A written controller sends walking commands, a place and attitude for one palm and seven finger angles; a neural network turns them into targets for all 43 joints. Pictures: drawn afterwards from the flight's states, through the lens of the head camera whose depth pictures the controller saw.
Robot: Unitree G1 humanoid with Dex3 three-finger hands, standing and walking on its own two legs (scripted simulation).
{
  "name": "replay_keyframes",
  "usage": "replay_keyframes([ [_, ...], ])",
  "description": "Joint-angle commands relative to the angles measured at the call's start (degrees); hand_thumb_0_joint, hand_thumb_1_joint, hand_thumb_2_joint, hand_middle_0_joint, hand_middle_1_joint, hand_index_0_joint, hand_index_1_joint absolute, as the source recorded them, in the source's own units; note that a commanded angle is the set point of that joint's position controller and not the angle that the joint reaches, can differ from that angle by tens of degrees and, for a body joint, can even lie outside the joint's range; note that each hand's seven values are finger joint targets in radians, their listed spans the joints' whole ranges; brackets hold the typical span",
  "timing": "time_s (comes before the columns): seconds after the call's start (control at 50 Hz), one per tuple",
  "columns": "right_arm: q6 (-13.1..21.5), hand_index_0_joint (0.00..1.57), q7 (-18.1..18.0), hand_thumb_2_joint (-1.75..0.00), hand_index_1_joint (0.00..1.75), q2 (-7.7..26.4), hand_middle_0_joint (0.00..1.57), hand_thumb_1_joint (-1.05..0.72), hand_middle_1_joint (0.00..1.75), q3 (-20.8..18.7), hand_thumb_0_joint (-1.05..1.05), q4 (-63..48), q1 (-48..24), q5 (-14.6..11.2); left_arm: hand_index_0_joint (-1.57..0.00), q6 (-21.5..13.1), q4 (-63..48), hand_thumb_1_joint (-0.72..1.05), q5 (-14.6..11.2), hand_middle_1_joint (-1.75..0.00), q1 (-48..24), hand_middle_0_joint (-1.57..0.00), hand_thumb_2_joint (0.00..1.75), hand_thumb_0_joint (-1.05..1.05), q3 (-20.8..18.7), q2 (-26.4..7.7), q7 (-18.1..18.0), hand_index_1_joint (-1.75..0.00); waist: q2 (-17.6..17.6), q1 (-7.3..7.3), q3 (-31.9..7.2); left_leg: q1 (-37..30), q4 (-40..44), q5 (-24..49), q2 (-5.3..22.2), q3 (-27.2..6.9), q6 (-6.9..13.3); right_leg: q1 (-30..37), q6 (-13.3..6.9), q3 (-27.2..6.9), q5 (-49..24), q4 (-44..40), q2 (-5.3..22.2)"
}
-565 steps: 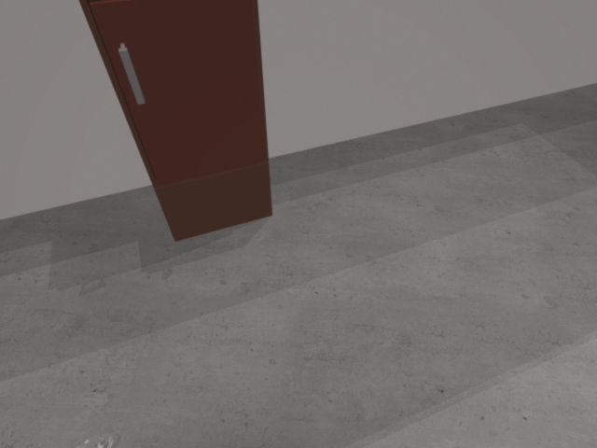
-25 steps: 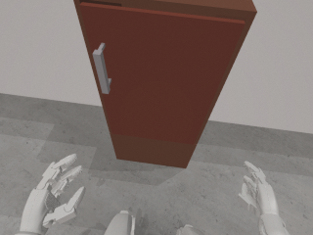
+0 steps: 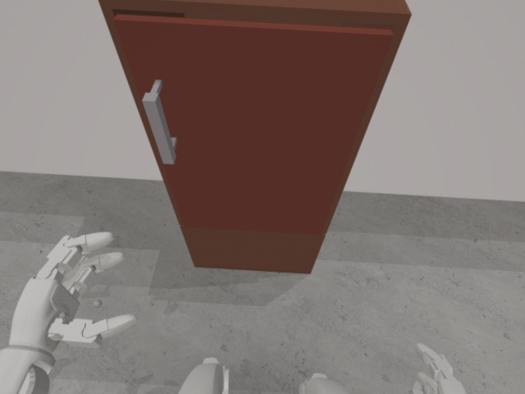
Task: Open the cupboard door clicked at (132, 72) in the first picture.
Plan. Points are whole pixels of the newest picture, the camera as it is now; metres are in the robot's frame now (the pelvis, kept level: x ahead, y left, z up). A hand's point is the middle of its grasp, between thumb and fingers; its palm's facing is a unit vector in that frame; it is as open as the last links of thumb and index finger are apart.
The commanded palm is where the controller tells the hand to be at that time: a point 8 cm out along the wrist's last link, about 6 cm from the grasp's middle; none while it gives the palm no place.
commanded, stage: raise the hand with hooked fingers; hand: left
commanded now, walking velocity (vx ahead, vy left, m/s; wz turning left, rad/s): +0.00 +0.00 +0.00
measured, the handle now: (163, 124) +0.55 +0.21 +0.07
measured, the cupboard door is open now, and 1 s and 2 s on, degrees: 0 0 0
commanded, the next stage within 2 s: move the hooked fingers beside the handle in 1.14 s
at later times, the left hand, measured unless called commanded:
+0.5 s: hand (53, 260) +0.28 +0.29 +0.07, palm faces +0.00 -1.00 -0.05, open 13.9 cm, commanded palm +0.26 +0.34 +0.08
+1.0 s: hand (63, 238) +0.30 +0.28 +0.09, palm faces -0.01 -1.00 -0.05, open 14.0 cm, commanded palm +0.27 +0.34 +0.09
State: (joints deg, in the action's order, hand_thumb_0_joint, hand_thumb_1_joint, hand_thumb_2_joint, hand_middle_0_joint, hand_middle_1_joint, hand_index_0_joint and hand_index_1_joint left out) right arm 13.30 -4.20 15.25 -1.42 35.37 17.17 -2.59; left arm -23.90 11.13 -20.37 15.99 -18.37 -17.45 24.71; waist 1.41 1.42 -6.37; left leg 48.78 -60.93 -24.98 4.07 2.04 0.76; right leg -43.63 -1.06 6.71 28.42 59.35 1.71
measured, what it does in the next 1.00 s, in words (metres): stands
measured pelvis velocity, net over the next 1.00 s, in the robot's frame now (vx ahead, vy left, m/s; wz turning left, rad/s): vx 0.01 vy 0.02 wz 0.00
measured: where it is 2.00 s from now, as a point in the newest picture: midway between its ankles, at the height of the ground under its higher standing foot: outside the picture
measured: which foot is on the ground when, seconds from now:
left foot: down 0.00-1.00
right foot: down 0.00-1.00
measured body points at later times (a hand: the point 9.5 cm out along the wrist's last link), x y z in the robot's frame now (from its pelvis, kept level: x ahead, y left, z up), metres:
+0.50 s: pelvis +0.01 +0.03 +0.02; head +0.06 +0.05 +0.46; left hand +0.27 +0.35 +0.08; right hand +0.18 -0.20 -0.05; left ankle +0.05 +0.11 -0.67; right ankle +0.01 -0.11 -0.67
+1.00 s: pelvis +0.01 +0.02 +0.03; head +0.07 +0.03 +0.47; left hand +0.30 +0.34 +0.09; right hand +0.15 -0.24 -0.06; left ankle +0.05 +0.11 -0.67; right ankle +0.01 -0.11 -0.67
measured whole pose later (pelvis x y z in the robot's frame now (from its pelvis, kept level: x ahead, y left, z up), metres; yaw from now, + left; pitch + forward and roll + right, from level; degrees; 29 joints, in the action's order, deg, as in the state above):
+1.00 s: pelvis +0.01 +0.02 +0.03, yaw +0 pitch +11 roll -2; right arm 10.4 -3.9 16.1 1.4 32.2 17.5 -2.5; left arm -17.2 24.0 -19.9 -0.8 -24.6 -24.2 29.6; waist 1.1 1.6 -4.7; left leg 40.8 -52.7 -22.8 3.1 2.9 1.9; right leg -35.3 0.3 6.0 24.9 49.7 1.8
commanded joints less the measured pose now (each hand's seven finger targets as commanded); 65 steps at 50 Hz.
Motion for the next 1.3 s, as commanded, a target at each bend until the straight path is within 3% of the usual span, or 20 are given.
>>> replay_keyframes([
  [0.0,3.85,0.2,-0.43,-0.9,0.3,7.94,0.2,-0.9,0.3,-1.98,0.0,-10.2,-3.85,0.04,-0.28,-3.81,-11.77,-0.24,-1.58,-1.03,-7.42,-0.28,0.41,0.0,-6.38,-12.82,-0.1,-1.03,2.57,-1.3,-11.46,-12.29,10.54,7.53,-3.1,-3.68,0.97,4.62,0.05,-5.09,-3.62,-11.82,-2.21],
  [0.02,3.89,0.2,-0.41,-0.9,0.3,7.94,0.2,-0.9,0.3,-2.04,0.0,-10.25,-3.76,0.02,-0.28,-3.73,-11.57,-0.27,-1.61,-1.05,-6.62,-0.28,0.4,0.0,-6.49,-12.45,-0.19,-1.05,4.0,-1.6,-11.95,-13.69,11.05,8.29,-3.1,-3.64,0.91,4.82,-0.06,-4.56,-5.0,-11.66,-2.34],
  [0.12,3.22,0.2,-0.08,-0.9,0.3,8.52,0.2,-0.9,0.3,-1.61,0.0,-10.7,-3.42,0.03,-0.29,-1.88,-9.39,-0.38,-1.51,-1.12,-9.2,-0.29,0.35,0.0,-6.54,-12.7,0.09,-1.12,4.14,-1.13,-10.33,-15.59,13.01,8.11,-2.93,-4.5,0.5,4.38,-0.25,-2.72,-6.53,-11.71,-2.99],
  [0.14,3.23,0.2,-0.04,-0.9,0.3,8.67,0.2,-0.9,0.3,-1.48,0.0,-10.84,-3.39,0.0,-0.29,-1.62,-10.31,-0.41,-1.27,-1.14,-10.4,-0.29,0.34,0.0,-5.88,-12.61,0.18,-1.14,5.83,-0.99,-10.61,-16.85,13.42,8.64,-2.85,-4.8,0.43,4.15,-0.37,-2.38,-7.31,-11.51,-3.02],
  [0.22,2.73,0.2,-0.02,-0.9,0.3,9.1,0.2,-0.9,0.3,-1.03,0.0,-11.54,-2.81,0.04,-0.3,0.98,-8.57,-0.5,-0.73,-1.2,-13.6,-0.3,0.3,0.0,-5.72,-13.53,0.98,-1.2,4.78,-0.57,-10.58,-18.72,14.78,9.04,-2.5,-5.74,0.17,4.28,-0.41,-1.63,-8.23,-11.95,-3.38],
  [0.28,2.44,0.2,-0.27,-0.9,0.3,9.39,0.2,-0.9,0.3,-0.83,0.0,-11.61,-2.52,0.21,-0.3,2.24,-6.86,-0.5,-0.86,-1.2,-16.11,-0.3,0.3,0.0,-7.67,-15.79,1.46,-1.2,3.99,-0.7,-10.48,-19.22,14.91,10.29,-2.57,-5.91,0.12,5.09,-0.61,-1.54,-9.31,-12.32,-3.69],
  [0.42,1.63,0.2,-0.49,-0.9,0.3,9.43,0.2,-0.9,0.3,-0.33,0.0,-11.55,-2.5,0.32,-0.3,3.66,-5.02,-0.5,-0.85,-1.2,-22.21,-0.3,0.3,0.0,-8.72,-17.57,3.0,-1.2,5.52,-0.75,-12.65,-23.24,16.09,13.73,-2.32,-6.54,-0.37,5.56,-0.66,-1.16,-11.11,-13.0,-3.64],
  [0.48,1.26,0.2,-0.79,-0.9,0.3,9.71,0.2,-0.9,0.3,-0.23,0.0,-11.16,-2.43,0.29,-0.3,4.38,-2.25,-0.5,-0.93,-1.2,-24.4,-0.3,0.3,0.0,-9.75,-19.21,3.88,-1.2,3.98,-0.6,-11.32,-22.04,16.31,12.27,-2.48,-6.31,-0.2,6.21,-0.79,-1.4,-10.6,-13.78,-3.71],
  [0.52,1.15,0.2,-0.82,-0.9,0.3,9.72,0.2,-0.9,0.3,-0.12,0.0,-11.18,-2.4,0.21,-0.3,4.58,-2.18,-0.5,-0.95,-1.2,-26.15,-0.3,0.3,0.0,-9.95,-19.78,4.39,-1.2,6.26,-0.83,-12.6,-23.62,16.89,13.19,-2.41,-6.39,-0.4,6.29,-0.77,-1.29,-10.81,-13.88,-3.53],
  [0.58,0.75,0.2,-1.02,-0.9,0.3,10.11,0.2,-0.9,0.3,-0.16,0.0,-10.93,-1.77,0.35,-0.3,5.18,0.79,-0.5,-1.15,-1.2,-27.24,-0.3,0.3,0.0,-11.52,-21.73,4.85,-1.2,4.49,-0.9,-11.92,-23.14,17.0,14.18,-2.5,-6.42,-0.31,6.88,-0.84,-1.34,-11.56,-14.38,-3.76],
  [0.66,0.58,0.2,-0.92,-0.9,0.3,10.03,0.2,-0.9,0.3,-0.36,0.0,-11.04,-1.6,0.07,-0.3,5.25,1.63,-0.5,-1.28,-1.2,-27.78,-0.3,0.3,0.0,-10.24,-20.61,5.96,-1.2,6.12,-0.73,-12.92,-24.94,17.59,14.57,-2.48,-6.23,-0.27,6.85,-0.72,-1.39,-11.71,-15.0,-3.61],
  [0.7,0.55,0.2,-0.62,-0.9,0.3,10.12,0.2,-0.9,0.3,-0.5,0.0,-11.27,-0.94,0.06,-0.3,5.39,2.46,-0.5,-1.31,-1.2,-26.18,-0.3,0.3,0.0,-10.46,-20.76,6.14,-1.2,4.61,-0.94,-12.9,-24.95,17.49,16.86,-2.46,-6.11,-0.13,7.7,-0.75,-1.42,-13.12,-15.21,-3.82],
  [0.88,0.13,0.2,-0.35,-0.9,0.3,10.12,0.2,-0.9,0.3,-0.79,0.0,-11.09,-0.55,0.36,-0.3,3.36,0.69,-0.5,-1.4,-1.2,-27.32,-0.3,0.3,0.0,-12.54,-22.71,4.33,-1.2,4.93,-0.76,-12.89,-23.62,17.11,15.64,-2.82,-4.94,0.24,8.67,-0.57,-2.19,-13.53,-15.49,-3.65],
  [1.0,0.04,0.2,-0.55,-0.9,0.3,9.81,0.2,-0.9,0.3,-0.65,0.0,-10.54,-0.69,0.18,-0.3,2.7,1.95,-0.5,-1.44,-1.2,-27.47,-0.3,0.3,0.0,-12.06,-22.11,4.89,-1.2,4.75,-0.38,-13.14,-22.76,16.42,15.9,-3.12,-3.87,0.61,9.97,-0.25,-2.89,-15.4,-15.89,-3.4],
  [1.04,-0.1,0.2,-0.73,-0.9,0.3,9.75,0.2,-0.9,0.3,-0.71,0.0,-10.51,-0.99,-0.03,-0.3,3.11,3.46,-0.5,-1.78,-1.2,-27.1,-0.3,0.3,0.0,-11.29,-21.0,5.4,-1.2,2.76,-0.06,-12.2,-21.64,16.2,14.4,-3.27,-3.56,0.77,9.74,0.0,-3.16,-14.71,-16.36,-3.34],
  [1.06,-0.07,0.2,-0.8,-0.9,0.3,9.74,0.2,-0.9,0.3,-0.66,0.0,-10.56,-1.28,-0.07,-0.3,3.07,3.22,-0.5,-1.57,-1.2,-27.43,-0.3,0.3,0.0,-11.28,-21.36,5.53,-1.2,4.17,-0.29,-11.93,-21.44,16.29,14.05,-3.26,-3.52,0.71,9.79,-0.1,-3.22,-14.34,-16.35,-3.2],
  [1.16,0.01,0.2,-0.94,-0.9,0.3,9.43,0.2,-0.9,0.3,-0.58,0.0,-10.56,-1.74,-0.14,-0.3,2.6,3.27,-0.5,-1.87,-1.2,-27.6,-0.3,0.3,0.0,-11.38,-21.37,5.63,-1.2,3.15,-0.14,-12.27,-20.71,15.79,13.46,-3.52,-3.02,1.01,10.81,0.17,-4.16,-14.38,-16.94,-2.95],
  [1.2,0.01,0.2,-0.94,-0.9,0.3,9.36,0.2,-0.9,0.3,-0.34,0.0,-10.33,-1.65,-0.04,-0.3,2.32,3.65,-0.5,-1.81,-1.2,-28.02,-0.3,0.3,0.0,-11.6,-21.75,5.64,-1.2,3.88,-0.16,-11.96,-20.51,15.65,13.86,-3.55,-2.88,0.99,11.19,0.08,-4.39,-15.05,-16.87,-2.92],
  [1.24,-0.13,0.2,-1.19,-0.9,0.3,9.52,0.2,-0.9,0.3,-0.44,0.0,-9.91,-1.65,-0.1,-0.3,2.38,5.72,-0.5,-1.98,-1.2,-29.29,-0.3,0.3,0.0,-12.41,-22.53,5.69,-1.2,1.2,0.32,-11.18,-19.0,15.13,12.56,-3.57,-2.69,1.09,11.01,0.49,-5.09,-14.03,-17.34,-2.74],
  [1.28,-0.44,0.2,-1.59,-0.9,0.3,9.82,0.2,-0.9,0.3,-0.36,0.0,-8.83,-1.12,0.06,-0.3,1.96,7.77,-0.5,-1.65,-1.2,-33.81,-0.3,0.3,0.0,-13.5,-24.59,5.73,-1.2,0.74,0.71,-10.34,-17.55,14.36,12.0,-3.5,-2.71,1.09,11.04,0.4,-5.76,-13.27,-17.2,-2.64],
])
